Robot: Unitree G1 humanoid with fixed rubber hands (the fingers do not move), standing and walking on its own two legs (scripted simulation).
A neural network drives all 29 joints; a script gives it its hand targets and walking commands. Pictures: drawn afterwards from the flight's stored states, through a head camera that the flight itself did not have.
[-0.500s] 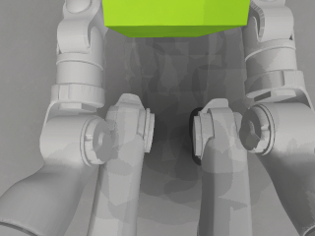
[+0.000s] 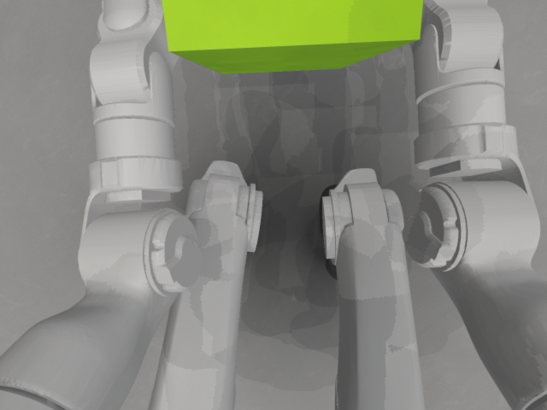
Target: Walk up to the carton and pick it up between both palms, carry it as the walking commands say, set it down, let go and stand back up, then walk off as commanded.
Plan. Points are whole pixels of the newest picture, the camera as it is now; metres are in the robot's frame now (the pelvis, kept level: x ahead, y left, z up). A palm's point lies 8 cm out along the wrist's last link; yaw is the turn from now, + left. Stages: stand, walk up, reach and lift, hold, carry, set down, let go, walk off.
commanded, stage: reach and lift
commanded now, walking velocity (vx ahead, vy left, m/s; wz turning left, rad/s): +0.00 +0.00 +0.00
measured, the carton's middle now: out of the picture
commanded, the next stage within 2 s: none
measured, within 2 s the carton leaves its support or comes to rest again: neither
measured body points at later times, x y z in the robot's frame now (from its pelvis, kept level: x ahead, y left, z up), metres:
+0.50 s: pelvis -0.01 +0.00 +0.05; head +0.33 +0.00 +0.34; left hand +0.52 +0.16 -0.05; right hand +0.55 -0.12 -0.06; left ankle +0.14 +0.14 -0.40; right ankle +0.14 -0.12 -0.40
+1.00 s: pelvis -0.01 +0.00 +0.11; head +0.31 +0.00 +0.42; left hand +0.50 +0.16 +0.02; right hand +0.53 -0.12 +0.01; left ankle +0.14 +0.14 -0.40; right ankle +0.14 -0.12 -0.40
